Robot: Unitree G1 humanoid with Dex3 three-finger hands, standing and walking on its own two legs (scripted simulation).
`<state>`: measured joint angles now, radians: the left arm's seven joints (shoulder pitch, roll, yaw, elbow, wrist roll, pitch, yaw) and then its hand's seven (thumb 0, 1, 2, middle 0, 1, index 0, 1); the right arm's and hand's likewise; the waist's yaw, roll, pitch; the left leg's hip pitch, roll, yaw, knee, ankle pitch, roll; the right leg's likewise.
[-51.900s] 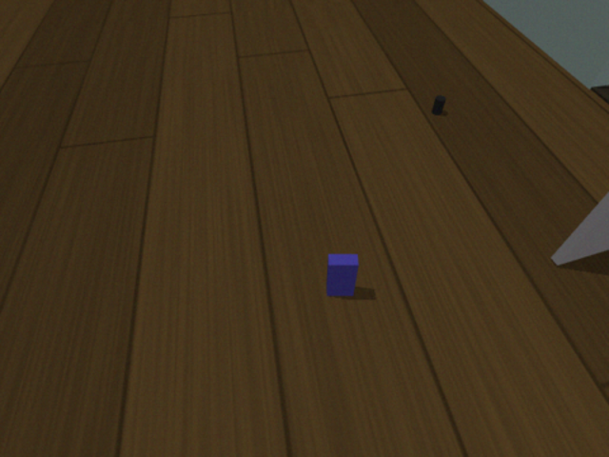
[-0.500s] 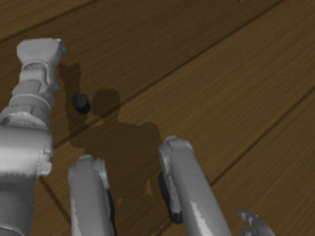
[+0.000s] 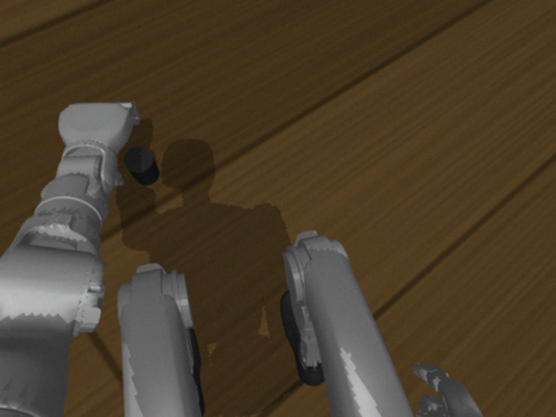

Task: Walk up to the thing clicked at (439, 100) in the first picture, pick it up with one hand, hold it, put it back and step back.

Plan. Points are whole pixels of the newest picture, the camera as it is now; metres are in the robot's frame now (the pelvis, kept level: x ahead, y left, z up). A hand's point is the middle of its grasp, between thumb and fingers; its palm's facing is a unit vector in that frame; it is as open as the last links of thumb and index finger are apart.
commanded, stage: withdraw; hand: left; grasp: from above
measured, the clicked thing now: (142, 166) +0.56 +0.16 -0.35
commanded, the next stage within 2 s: none
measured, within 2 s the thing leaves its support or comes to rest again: neither
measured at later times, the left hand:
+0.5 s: hand (83, 134) +0.52 +0.19 -0.10, palm faces -0.46 -0.04 -0.89, open 10.9 cm
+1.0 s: hand (64, 152) +0.50 +0.22 -0.12, palm faces -0.44 -0.03 -0.90, open 10.9 cm
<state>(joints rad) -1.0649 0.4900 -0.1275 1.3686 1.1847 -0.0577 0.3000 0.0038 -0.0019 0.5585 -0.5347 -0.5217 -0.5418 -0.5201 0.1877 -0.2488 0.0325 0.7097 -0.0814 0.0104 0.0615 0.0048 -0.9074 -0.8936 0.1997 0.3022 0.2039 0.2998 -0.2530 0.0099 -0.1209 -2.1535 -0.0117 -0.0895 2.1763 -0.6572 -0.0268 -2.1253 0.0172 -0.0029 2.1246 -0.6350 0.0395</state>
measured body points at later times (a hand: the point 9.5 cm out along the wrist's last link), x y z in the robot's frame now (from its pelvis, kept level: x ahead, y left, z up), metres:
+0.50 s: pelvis +0.01 +0.00 +0.02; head +0.23 +0.04 +0.41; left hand +0.54 +0.19 -0.05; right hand +0.04 -0.27 -0.10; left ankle +0.09 +0.13 -0.36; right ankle +0.10 -0.13 -0.36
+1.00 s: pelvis +0.00 +0.00 -0.01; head +0.23 +0.00 +0.39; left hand +0.52 +0.22 -0.07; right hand +0.02 -0.25 -0.15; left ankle +0.09 +0.13 -0.36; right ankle +0.10 -0.13 -0.36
